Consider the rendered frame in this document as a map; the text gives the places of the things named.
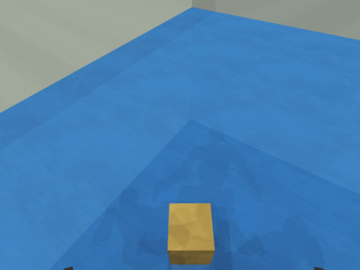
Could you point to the carton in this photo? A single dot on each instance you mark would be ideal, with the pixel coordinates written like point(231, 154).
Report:
point(190, 233)

